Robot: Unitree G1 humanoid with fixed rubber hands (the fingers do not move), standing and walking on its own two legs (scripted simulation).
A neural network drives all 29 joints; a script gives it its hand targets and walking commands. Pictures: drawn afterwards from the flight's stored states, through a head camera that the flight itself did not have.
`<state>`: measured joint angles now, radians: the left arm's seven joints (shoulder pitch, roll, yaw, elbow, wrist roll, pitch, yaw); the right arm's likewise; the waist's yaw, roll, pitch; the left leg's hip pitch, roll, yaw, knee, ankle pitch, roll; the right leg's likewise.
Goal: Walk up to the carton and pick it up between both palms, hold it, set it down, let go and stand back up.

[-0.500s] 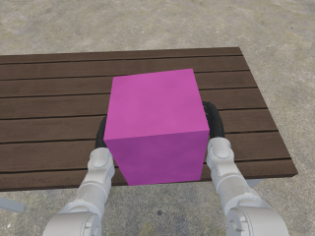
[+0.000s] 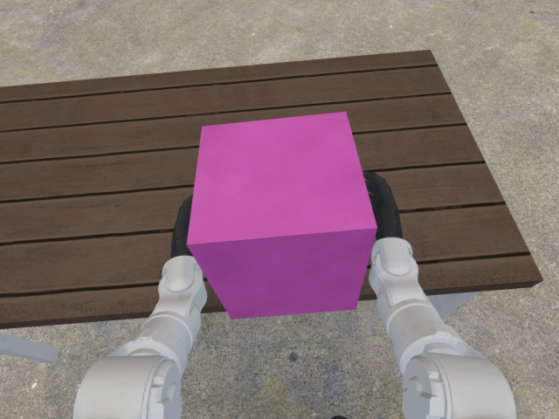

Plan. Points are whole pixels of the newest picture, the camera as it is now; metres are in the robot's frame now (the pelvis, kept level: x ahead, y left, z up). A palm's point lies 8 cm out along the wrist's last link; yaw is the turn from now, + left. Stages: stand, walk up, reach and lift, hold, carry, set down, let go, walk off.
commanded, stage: set down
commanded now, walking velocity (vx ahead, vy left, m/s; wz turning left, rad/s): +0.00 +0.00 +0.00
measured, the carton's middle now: (284, 223) +0.41 +0.00 -0.02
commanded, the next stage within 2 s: none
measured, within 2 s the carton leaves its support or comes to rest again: rests again in 0.38 s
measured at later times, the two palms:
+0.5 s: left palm (177, 236) +0.39 +0.16 +0.01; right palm (395, 226) +0.39 -0.17 +0.00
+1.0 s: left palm (147, 206) +0.39 +0.17 +0.08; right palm (458, 184) +0.40 -0.22 +0.09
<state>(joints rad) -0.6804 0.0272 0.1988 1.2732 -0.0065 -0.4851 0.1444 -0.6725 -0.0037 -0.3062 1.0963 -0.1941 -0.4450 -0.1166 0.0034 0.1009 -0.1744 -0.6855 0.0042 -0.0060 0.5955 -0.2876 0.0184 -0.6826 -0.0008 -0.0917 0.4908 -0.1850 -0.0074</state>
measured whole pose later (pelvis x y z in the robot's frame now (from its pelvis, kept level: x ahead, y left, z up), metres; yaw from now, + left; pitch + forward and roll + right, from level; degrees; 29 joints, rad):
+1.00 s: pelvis -0.06 -0.02 -0.03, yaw -1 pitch +19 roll +0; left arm -0.97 0.32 -0.14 1.13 -0.42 -0.01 0.11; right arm -0.98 -0.34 0.08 1.09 0.41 0.01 -0.04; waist 0.02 0.01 -0.22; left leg -0.85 0.02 0.01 0.82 -0.32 -0.01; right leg -0.88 0.01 -0.08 0.76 -0.23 -0.04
